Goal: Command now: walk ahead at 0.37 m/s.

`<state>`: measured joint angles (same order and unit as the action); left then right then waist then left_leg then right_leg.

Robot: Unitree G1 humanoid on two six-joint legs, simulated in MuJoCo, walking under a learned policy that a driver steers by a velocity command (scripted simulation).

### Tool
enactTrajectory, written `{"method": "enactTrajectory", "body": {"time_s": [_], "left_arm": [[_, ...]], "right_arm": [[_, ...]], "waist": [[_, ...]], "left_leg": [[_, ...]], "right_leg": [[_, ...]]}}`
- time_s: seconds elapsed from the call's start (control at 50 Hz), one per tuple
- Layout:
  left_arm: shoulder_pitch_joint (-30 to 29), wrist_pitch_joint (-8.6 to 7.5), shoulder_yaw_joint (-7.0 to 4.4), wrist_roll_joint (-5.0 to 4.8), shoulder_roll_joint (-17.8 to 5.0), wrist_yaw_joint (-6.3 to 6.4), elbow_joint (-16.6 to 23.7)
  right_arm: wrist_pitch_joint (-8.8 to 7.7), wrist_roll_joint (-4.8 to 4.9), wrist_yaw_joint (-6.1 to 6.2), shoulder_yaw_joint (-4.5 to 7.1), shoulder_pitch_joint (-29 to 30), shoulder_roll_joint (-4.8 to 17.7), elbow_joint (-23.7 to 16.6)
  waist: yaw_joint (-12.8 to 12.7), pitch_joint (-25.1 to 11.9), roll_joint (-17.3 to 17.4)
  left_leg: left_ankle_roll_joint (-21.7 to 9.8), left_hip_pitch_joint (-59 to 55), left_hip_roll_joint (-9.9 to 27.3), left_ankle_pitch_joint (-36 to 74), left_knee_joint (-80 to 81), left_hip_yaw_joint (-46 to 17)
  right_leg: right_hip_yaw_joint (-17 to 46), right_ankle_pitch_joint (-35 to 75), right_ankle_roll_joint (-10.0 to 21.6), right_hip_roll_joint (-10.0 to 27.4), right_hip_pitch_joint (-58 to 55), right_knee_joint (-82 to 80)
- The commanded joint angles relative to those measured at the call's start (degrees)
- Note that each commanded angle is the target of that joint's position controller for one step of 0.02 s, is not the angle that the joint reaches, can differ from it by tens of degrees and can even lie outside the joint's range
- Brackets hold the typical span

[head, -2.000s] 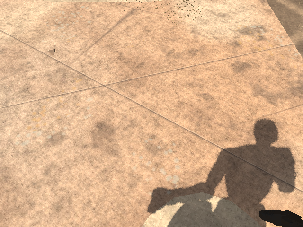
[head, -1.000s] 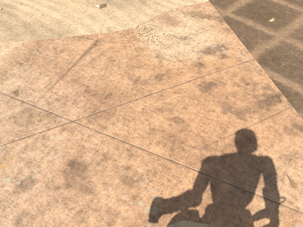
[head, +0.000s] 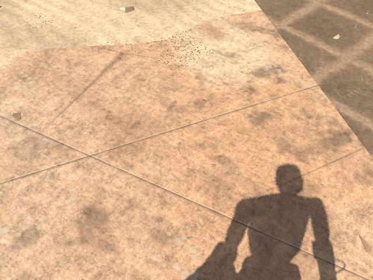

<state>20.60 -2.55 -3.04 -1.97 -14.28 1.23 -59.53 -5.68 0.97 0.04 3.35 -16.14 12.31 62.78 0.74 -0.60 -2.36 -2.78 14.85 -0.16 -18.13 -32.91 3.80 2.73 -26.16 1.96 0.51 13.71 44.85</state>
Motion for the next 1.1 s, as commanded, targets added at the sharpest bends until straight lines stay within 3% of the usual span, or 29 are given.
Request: {"method": "enactTrajectory", "body": {"time_s": [0.02,0.06,0.08,0.12,0.22,0.32,0.38,0.4,0.42,0.44,0.46,0.48,0.5,0.52,0.54,0.58,0.62,0.66,0.78,0.88,0.94,0.96,0.98,1.0,1.02,1.04,1.06,1.08,1.1], "left_arm": [[-8.6,-3.41,-0.03,-1.43,-3.1,-0.71,7.7],[-8.9,-4.0,-0.79,-0.17,-4.7,-0.88,6.7],[-9.3,-3.88,-1.23,0.33,-5.3,-1.13,6.6],[-10.2,-3.25,-1.11,0.66,-3.4,-1.72,6.3],[-23.1,-2.77,0.23,0.64,-0.5,-2.23,11.1],[-30.8,-3.17,0.79,0.08,-1.3,-3.64,14.1],[-29.0,-3.79,-0.02,0.13,-3.7,-4.36,14.6],[-24.9,-3.82,-0.87,0.18,-5.5,-4.23,13.7],[-15.8,-3.72,-2.23,0.02,-7.8,-3.87,11.0],[-5.1,-3.38,-3.44,0.18,-10.4,-3.28,8.1],[4.3,-2.94,-4.7,1.97,-15.6,-2.73,6.2],[4.3,-2.61,-3.55,1.75,-12.7,-2.78,5.4],[-1.7,-2.88,-2.44,0.99,-9.3,-2.95,5.9],[-7.3,-3.17,-1.64,0.94,-6.6,-2.97,7.1],[-11.4,-3.71,-1.03,1.51,-4.9,-3.4,7.5],[-13.9,-4.47,-0.25,2.41,-2.2,-3.81,6.8],[-12.1,-4.82,-0.49,2.42,-3.3,-3.48,5.2],[-10.4,-5.02,-0.88,2.79,-5.4,-2.54,4.1],[-6.4,-4.73,-1.01,2.43,-7.7,-0.58,3.5],[-0.8,-2.76,-1.49,1.5,-9.1,-0.25,1.8],[-2.9,-1.26,-2.21,1.3,-11.3,0.16,3.1],[-3.9,-0.67,-2.37,1.44,-11.8,0.4,3.8],[-4.6,-0.31,-2.07,1.49,-11.2,0.6,4.6],[-3.4,-0.96,-1.13,2.7,-9.2,0.52,6.4],[0.5,-3.28,1.16,2.78,-1.7,-0.78,8.7],[-5.7,-5.95,-0.13,0.85,-7.7,-1.85,9.7],[-10.1,-7.06,-0.47,-0.76,-8.9,-2.21,11.5],[-11.1,-7.31,-0.36,-0.1,-8.0,-1.86,11.5],[-11.0,-6.76,-1.04,1.1,-8.7,-1.39,11.1]], "right_arm": [[-1.42,-0.69,-0.42,0.57,-12.6,7.5,1.2],[-1.54,-0.68,-1.14,-0.44,-6.5,5.8,-1.3],[-1.22,-0.86,-1.18,-1.01,-6.8,4.1,-1.5],[-0.59,-1.16,-0.66,-1.38,-10.6,3.8,-0.8],[0.29,-1.4,0.96,-1.25,-12.7,6.7,-1.9],[0.56,-0.42,1.24,-0.67,-16.1,7.2,-1.1],[1.18,-0.49,1.33,0.17,-14.4,8.7,-1.7],[1.56,-0.7,1.37,0.55,-13.7,9.6,-2.1],[2.14,-1.02,1.32,0.6,-12.5,9.7,-2.6],[2.23,-1.32,1.12,0.21,-11.1,9.1,-3.8],[1.35,-1.41,0.3,-1.49,-16.8,2.5,-4.9],[-0.5,-0.33,-0.29,-2.24,-17.3,0.6,-3.8],[-1.83,1.36,-0.49,-0.75,-11.5,5.5,-6.0],[-2.44,2.14,-0.2,-0.37,-6.3,7.3,-7.7],[-2.37,1.71,0.42,0.02,-4.0,7.1,-8.2],[-0.31,0.99,1.06,0.55,-7.0,4.8,-7.5],[1.31,1.03,1.28,0.48,-7.5,2.9,-7.7],[1.91,0.65,1.47,0.97,-3.2,4.3,-9.8],[1.09,0.06,-0.35,0.55,9.1,3.7,-14.4],[1.27,0.22,-2.36,-0.18,17.0,3.4,-19.3],[1.5,0.32,-3.45,0.89,14.3,5.9,-21.3],[1.63,0.44,-3.57,2.03,8.4,7.9,-20.4],[1.75,0.63,-3.15,3.99,-1.1,11.3,-18.1],[2.37,0.59,-1.75,6.01,-9.8,17.5,-16.8],[2.0,0.62,-1.8,6.0,-7.3,20.0,-18.3],[1.75,-0.16,-1.91,4.48,-8.9,15.1,-18.5],[1.38,-0.56,-1.68,3.76,-6.7,12.1,-18.8],[1.03,-0.48,-1.8,3.31,-2.4,10.8,-19.7],[0.86,-0.58,-1.72,2.77,1.1,9.1,-20.8]], "waist": [[3.4,6.8,10.2],[1.0,7.7,6.6],[0.8,7.2,6.9],[1.2,6.0,7.8],[3.2,8.0,6.5],[3.8,10.2,7.1],[0.4,6.9,8.4],[-2.0,3.2,10.0],[-6.6,-2.3,10.7],[-11.3,-8.8,10.2],[-9.4,-19.3,-2.7],[-8.6,-24.9,-9.8],[-7.8,-14.9,-7.8],[-6.0,-7.5,-3.5],[-3.5,-3.1,1.1],[0.4,-1.0,-0.5],[1.3,1.3,-1.4],[1.2,3.4,-1.2],[-2.4,4.6,0.6],[-5.1,6.6,1.5],[-1.9,2.9,-1.6],[1.6,-0.7,-2.5],[6.4,-5.7,-1.2],[8.5,-12.3,7.8],[2.5,-18.8,19.4],[6.1,-19.9,12.3],[5.9,-12.9,9.7],[2.9,-7.4,2.4],[0.8,-5.4,1.3]], "left_leg": [[-12.3,-19.9,22.7,-18.0,24.6,-39.8],[-8.1,-16.4,17.4,-5.0,25.3,-26.7],[-6.4,-15.4,14.9,2.7,25.5,-21.0],[-6.0,-15.6,12.4,14.9,25.2,-14.7],[-6.5,-12.2,10.8,22.7,27.5,-8.6],[-6.7,-16.4,13.1,24.4,27.6,-6.7],[-5.4,-22.3,14.8,41.6,21.0,-5.5],[-4.8,-23.6,14.9,52.8,15.7,-5.1],[-3.7,-22.2,13.3,60.5,5.4,-3.6],[-2.1,-11.8,11.3,54.3,-8.3,-3.0],[1.6,11.5,2.2,26.2,-32.0,-1.7],[1.8,20.0,-3.9,-12.4,-45.7,-9.6],[0.4,26.0,0.1,-10.9,-49.9,-11.8],[-0.5,26.2,3.3,-6.0,-48.5,-9.7],[-0.7,23.5,5.9,-1.5,-44.1,-8.5],[-0.9,16.2,8.7,1.7,-38.9,-9.1],[-0.5,15.7,9.3,2.4,-35.9,-8.8],[0.5,20.4,9.6,7.3,-31.6,-9.6],[0.8,22.9,7.2,25.1,-10.7,-6.1],[-0.8,28.0,6.0,19.3,-3.3,-3.2],[-3.6,20.3,1.8,10.0,-2.6,1.6],[-5.0,12.3,-0.8,8.6,-2.1,3.2],[-7.1,-1.5,-3.3,11.4,1.1,2.8],[-11.4,-19.5,7.3,11.9,2.1,-14.2],[-22.8,-37.0,20.1,2.3,12.4,-48.7],[-20.2,-38.1,19.5,1.5,16.4,-49.2],[-17.5,-32.6,17.4,5.9,15.8,-39.7],[-15.8,-22.8,14.9,13.1,16.3,-32.3],[-14.6,-15.7,13.0,18.5,17.0,-27.5]], "right_leg": [[3.6,1.6,3.0,2.0,37.5,26.5],[1.8,12.0,3.5,5.6,35.4,22.3],[0.9,14.8,3.2,6.5,32.6,19.3],[-1.7,17.9,1.7,6.3,30.7,16.1],[-4.7,26.7,-0.9,4.3,28.5,-1.9],[-5.3,29.6,0.8,2.6,25.4,-12.4],[-6.0,25.3,3.4,0.4,19.5,-14.9],[-7.1,23.3,4.4,-1.5,13.6,-14.2],[-8.3,22.9,6.0,-3.5,2.4,-14.5],[-3.7,23.5,8.5,0.6,-15.0,-13.0],[22.2,12.8,17.3,16.6,-38.6,-14.9],[42.8,7.0,20.7,23.1,-41.4,-26.8],[35.9,5.5,17.2,20.2,-33.2,-28.8],[26.0,10.1,14.8,18.1,-22.7,-30.0],[19.2,15.9,13.1,15.9,-12.8,-32.0],[10.3,19.5,11.1,12.8,-2.8,-35.3],[5.7,20.8,11.5,12.2,1.8,-38.2],[2.7,21.8,11.7,12.4,1.9,-40.0],[-6.6,27.6,8.6,11.1,-4.2,-40.5],[-9.4,32.9,7.4,15.0,-18.0,-35.5],[-12.1,56.9,5.3,15.9,-21.2,-25.2],[-13.4,65.5,4.4,15.2,-20.2,-16.5],[-14.9,64.8,2.4,12.7,-14.9,-3.6],[-15.6,44.0,-0.2,9.5,0.6,16.0],[-7.0,-4.2,-3.0,-4.3,24.7,35.7],[3.6,-4.0,-0.8,-1.2,31.0,38.4],[2.9,0.3,0.7,1.3,33.7,36.5],[2.5,4.6,0.8,4.0,31.2,30.8],[2.4,6.6,0.3,5.8,27.0,25.5]]}}
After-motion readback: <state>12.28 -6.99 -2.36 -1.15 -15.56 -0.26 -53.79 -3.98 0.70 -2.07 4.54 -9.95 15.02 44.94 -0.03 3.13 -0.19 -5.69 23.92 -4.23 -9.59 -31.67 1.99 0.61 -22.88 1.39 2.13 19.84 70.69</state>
